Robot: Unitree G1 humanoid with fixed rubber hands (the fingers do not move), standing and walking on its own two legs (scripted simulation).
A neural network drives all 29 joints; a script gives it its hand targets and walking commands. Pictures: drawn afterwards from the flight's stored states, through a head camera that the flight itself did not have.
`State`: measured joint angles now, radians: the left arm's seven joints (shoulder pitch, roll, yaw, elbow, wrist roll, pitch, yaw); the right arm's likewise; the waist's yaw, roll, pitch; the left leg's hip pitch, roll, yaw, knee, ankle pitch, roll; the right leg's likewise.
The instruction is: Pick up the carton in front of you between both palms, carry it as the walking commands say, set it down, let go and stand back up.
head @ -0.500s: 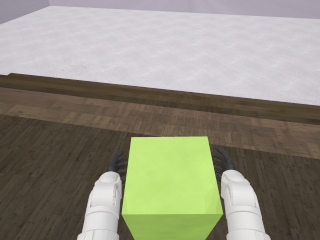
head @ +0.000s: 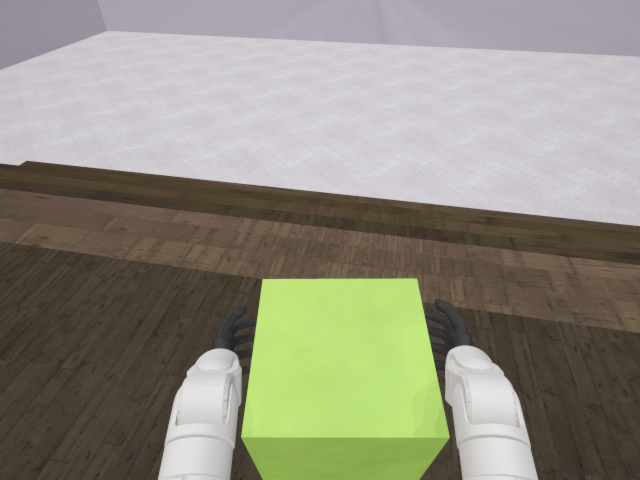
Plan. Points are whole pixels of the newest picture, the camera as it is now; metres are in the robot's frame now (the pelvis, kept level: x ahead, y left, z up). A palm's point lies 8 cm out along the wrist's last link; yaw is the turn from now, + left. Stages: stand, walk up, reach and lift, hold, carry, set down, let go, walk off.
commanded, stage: hold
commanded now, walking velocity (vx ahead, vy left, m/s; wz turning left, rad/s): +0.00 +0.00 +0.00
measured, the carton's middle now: (339, 389) +0.29 +0.00 -0.04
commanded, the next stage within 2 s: carry in 1.16 s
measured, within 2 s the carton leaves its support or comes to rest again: neither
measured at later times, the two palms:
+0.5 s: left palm (221, 360) +0.28 +0.15 +0.05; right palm (460, 356) +0.28 -0.15 +0.06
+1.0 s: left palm (222, 360) +0.28 +0.15 +0.05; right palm (460, 356) +0.28 -0.15 +0.05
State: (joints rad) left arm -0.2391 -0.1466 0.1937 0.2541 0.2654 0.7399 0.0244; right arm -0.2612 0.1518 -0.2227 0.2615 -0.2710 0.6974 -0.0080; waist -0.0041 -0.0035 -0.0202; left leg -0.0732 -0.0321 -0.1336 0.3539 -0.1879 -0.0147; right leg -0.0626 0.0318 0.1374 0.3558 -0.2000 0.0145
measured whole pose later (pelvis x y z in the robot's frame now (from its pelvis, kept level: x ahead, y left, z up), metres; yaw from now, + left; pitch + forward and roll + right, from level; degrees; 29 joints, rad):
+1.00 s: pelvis +0.00 +0.00 +0.00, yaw +0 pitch -7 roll +0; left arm -0.26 -0.15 0.21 0.25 0.29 0.79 0.01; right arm -0.28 0.16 -0.23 0.26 -0.29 0.75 0.00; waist 0.00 0.00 0.00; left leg -0.04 -0.03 -0.12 0.34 -0.18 -0.01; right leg -0.03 0.03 0.13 0.34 -0.19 0.01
